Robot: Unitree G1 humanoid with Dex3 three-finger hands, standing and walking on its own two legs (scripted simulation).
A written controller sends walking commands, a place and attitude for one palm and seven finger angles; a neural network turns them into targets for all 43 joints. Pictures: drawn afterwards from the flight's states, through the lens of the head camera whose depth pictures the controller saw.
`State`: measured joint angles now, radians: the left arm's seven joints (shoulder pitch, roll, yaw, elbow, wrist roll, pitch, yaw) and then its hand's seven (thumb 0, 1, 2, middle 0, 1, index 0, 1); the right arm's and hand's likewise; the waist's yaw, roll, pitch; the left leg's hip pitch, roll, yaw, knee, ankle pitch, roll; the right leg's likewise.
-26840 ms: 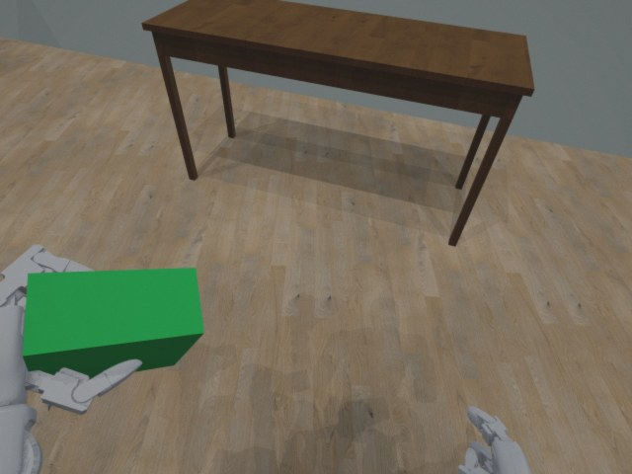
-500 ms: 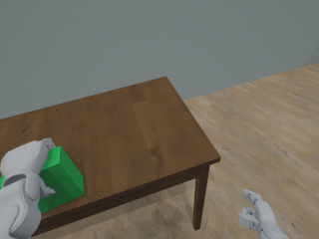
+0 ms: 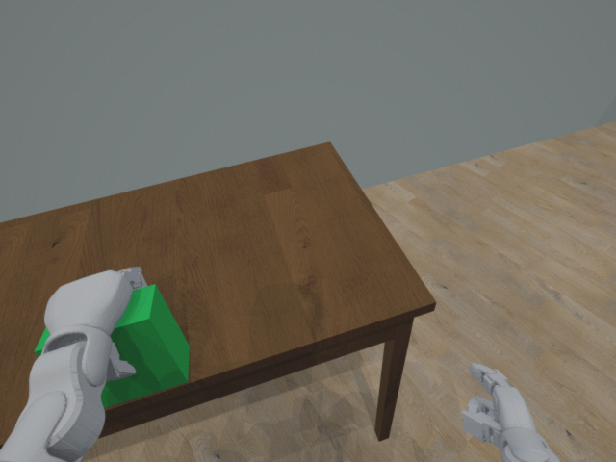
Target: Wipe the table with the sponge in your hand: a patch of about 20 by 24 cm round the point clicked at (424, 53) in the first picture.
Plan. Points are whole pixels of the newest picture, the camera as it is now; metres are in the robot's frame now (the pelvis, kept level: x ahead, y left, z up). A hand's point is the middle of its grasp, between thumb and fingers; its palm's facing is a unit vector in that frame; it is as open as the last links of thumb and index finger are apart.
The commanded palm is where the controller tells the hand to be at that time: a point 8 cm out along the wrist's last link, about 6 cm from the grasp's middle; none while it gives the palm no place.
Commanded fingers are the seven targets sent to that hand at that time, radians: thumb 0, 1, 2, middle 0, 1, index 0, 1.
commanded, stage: lower the sponge onto the table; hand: left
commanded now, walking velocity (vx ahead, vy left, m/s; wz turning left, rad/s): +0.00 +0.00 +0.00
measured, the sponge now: (129, 358) +0.22 +0.29 +0.02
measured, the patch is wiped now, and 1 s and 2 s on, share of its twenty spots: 0.00 0.00 0.30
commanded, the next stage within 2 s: wipe forward along the first lane in 0.96 s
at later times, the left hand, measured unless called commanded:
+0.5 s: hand (120, 323) +0.24 +0.28 +0.09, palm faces -0.01 -0.09 -1.00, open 10.5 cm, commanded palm +0.22 +0.29 +0.15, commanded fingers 0.00 0.10 1.30 -1.20 -1.60 -1.20 -1.60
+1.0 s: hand (121, 318) +0.25 +0.29 +0.07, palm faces -0.01 -0.08 -1.00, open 10.5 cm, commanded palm +0.22 +0.29 +0.13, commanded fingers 0.00 0.10 1.30 -1.20 -1.60 -1.20 -1.60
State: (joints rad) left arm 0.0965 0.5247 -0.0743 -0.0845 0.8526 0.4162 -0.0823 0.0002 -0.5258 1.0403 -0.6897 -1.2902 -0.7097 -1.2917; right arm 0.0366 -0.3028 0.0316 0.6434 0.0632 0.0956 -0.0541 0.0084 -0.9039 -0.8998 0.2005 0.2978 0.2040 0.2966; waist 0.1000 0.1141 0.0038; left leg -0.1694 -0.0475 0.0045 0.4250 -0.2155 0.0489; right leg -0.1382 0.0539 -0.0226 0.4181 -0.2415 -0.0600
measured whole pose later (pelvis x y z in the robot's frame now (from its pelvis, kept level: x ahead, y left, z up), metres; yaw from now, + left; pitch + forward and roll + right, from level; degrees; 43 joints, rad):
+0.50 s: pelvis +0.01 +0.00 +0.00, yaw +0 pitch -2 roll +0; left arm 0.15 0.52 -0.06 -0.15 0.88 0.31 -0.01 0.00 -0.53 1.04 -0.69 -1.29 -0.71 -1.29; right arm 0.05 -0.28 0.02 0.65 0.05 0.10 -0.05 0.01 -0.90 -0.90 0.20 0.30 0.20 0.30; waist 0.12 0.10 -0.01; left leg -0.17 -0.04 0.00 0.44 -0.23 0.05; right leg -0.13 0.06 -0.02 0.42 -0.25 -0.06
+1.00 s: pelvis +0.01 -0.01 +0.00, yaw -1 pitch -1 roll +0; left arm 0.11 0.51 -0.03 -0.01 0.88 0.33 0.04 0.00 -0.53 1.05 -0.69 -1.30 -0.71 -1.30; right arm 0.06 -0.28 0.02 0.67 0.06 0.11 -0.04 0.01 -0.90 -0.90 0.20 0.30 0.20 0.30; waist 0.09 0.09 -0.03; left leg -0.19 -0.03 0.01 0.45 -0.24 0.04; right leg -0.16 0.07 -0.02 0.43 -0.26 -0.07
